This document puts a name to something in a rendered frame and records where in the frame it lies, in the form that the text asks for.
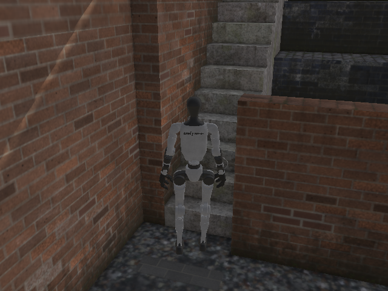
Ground stairs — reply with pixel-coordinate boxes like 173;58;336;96
164;0;288;238

